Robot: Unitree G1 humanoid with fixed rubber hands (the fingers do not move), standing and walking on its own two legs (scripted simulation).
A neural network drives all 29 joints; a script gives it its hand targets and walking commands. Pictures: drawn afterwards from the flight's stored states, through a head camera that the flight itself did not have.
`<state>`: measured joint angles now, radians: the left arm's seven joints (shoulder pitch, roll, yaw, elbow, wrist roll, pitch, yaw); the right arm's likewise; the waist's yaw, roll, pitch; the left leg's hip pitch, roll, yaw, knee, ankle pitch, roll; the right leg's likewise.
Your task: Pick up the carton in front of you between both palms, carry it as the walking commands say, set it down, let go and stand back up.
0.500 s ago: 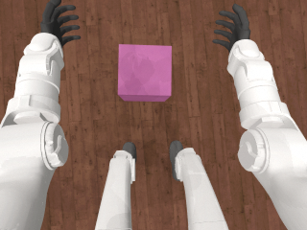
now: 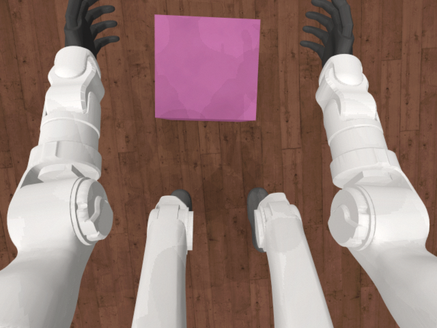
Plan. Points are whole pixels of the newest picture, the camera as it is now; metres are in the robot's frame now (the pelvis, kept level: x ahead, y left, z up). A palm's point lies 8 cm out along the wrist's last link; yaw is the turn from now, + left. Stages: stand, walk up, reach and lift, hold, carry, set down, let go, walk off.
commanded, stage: reach and lift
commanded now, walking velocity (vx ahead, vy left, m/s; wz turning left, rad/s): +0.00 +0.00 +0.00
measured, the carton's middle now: (206, 79) +0.51 +0.03 -0.43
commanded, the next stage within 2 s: none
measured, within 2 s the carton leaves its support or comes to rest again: leaves its support in 1.40 s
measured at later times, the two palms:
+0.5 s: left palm (125, 74) +0.51 +0.21 -0.35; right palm (291, 78) +0.51 -0.15 -0.35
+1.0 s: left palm (138, 72) +0.52 +0.18 -0.36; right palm (282, 75) +0.51 -0.14 -0.35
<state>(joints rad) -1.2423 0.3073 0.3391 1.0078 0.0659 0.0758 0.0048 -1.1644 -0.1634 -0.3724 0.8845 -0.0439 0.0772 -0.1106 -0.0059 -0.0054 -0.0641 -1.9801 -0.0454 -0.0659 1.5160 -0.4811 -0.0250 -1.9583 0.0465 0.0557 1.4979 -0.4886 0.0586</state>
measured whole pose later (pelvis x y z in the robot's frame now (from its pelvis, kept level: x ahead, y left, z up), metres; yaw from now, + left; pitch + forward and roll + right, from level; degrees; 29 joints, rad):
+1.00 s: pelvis -0.05 -0.01 -0.18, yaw +0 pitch +37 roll -2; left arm -1.60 0.42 0.04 1.22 -0.20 0.07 0.06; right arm -1.55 -0.28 -0.12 1.13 0.19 0.07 -0.15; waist 0.01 -0.02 0.42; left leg -2.25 -0.02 -0.05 2.19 -0.58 -0.03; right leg -2.23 0.06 0.03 2.18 -0.59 0.06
